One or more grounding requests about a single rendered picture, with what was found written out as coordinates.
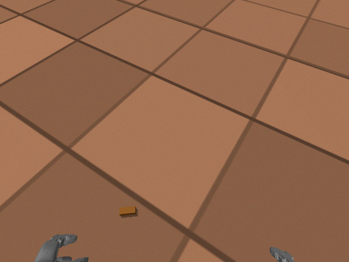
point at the small box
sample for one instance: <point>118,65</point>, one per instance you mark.
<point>124,211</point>

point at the right robot hand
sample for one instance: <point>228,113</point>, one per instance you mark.
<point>281,256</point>

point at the left robot hand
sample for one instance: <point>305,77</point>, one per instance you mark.
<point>49,249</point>

